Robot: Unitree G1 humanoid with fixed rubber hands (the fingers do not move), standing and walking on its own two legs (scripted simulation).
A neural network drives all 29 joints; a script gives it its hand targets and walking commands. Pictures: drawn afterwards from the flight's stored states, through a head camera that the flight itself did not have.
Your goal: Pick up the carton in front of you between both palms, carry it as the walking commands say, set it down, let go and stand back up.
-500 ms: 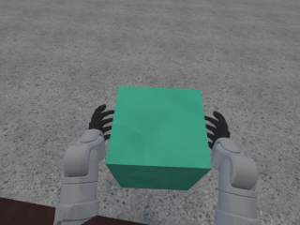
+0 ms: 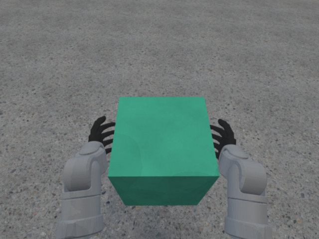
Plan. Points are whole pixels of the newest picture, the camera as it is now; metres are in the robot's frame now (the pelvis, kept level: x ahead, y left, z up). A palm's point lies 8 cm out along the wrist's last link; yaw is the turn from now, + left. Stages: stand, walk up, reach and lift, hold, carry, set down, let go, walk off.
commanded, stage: carry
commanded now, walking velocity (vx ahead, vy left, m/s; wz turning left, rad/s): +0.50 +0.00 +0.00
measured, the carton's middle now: (161, 155) +0.34 -0.01 +0.03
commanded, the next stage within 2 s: none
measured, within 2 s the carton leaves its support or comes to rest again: neither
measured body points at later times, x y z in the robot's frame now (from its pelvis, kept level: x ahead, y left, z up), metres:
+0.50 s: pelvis +0.31 -0.01 -0.01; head +0.32 -0.01 +0.44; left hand +0.64 +0.14 +0.10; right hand +0.64 -0.16 +0.09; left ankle +0.46 +0.10 -0.72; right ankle +0.16 -0.07 -0.74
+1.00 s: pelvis +0.63 -0.03 -0.01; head +0.60 -0.03 +0.44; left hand +0.87 +0.12 +0.08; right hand +0.87 -0.18 +0.08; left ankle +0.48 +0.08 -0.74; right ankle +0.75 -0.12 -0.74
